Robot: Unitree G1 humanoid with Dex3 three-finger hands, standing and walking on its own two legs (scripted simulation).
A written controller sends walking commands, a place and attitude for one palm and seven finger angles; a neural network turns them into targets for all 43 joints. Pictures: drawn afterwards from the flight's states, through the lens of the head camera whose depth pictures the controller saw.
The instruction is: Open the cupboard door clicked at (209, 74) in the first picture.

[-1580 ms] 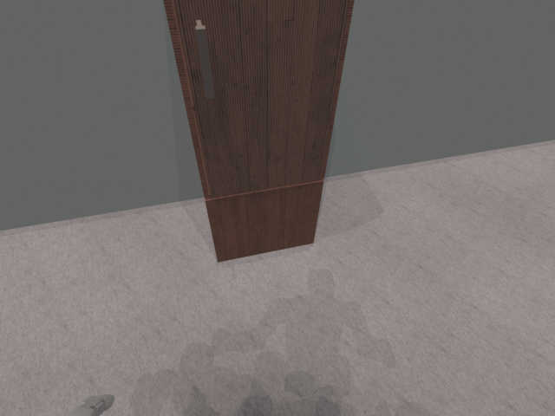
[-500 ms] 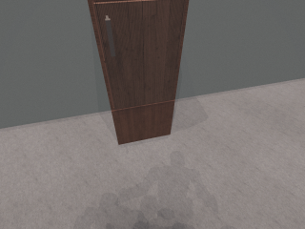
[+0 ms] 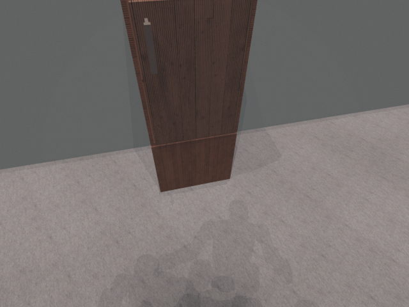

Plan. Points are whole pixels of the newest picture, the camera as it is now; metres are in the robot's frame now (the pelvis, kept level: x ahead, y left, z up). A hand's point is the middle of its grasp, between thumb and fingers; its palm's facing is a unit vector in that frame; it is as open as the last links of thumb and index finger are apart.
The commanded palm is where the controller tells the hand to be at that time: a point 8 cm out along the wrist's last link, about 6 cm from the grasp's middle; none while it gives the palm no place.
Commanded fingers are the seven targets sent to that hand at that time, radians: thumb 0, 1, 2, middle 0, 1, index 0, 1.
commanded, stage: turn to face it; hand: left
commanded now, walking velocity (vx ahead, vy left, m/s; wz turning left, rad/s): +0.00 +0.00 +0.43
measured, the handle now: (150, 46) +0.82 +0.23 +0.12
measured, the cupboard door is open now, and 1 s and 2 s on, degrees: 0 0 0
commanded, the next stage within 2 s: take the last steps up to it in 0.58 s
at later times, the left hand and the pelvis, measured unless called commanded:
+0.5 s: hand out of the picture +0.00 +0.23 -0.19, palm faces +0.15 -0.96 -0.22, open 7.4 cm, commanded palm none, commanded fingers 0.00 0.90 0.90 -0.20 -0.30 -0.20 -0.30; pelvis -0.02 +0.02 -0.01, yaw +8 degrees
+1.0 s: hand out of the picture -0.11 +0.13 -0.18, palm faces +0.31 -0.94 -0.17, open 7.4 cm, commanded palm none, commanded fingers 0.00 0.90 0.90 -0.20 -0.30 -0.20 -0.30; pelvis -0.03 -0.02 +0.00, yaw +14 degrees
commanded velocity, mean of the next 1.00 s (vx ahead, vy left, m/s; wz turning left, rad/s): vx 0.10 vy -0.05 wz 0.17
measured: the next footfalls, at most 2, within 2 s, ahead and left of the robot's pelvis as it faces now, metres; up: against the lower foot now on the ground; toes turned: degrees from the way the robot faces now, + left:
right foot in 0.74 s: +0.00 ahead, -0.11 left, +0.00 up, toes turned +12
left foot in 1.14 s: +0.00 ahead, +0.12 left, +0.00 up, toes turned +20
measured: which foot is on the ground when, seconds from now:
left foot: down 0.00-0.74, up 0.76-1.00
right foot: down 0.00-0.38, up 0.40-0.72, down 0.74-1.00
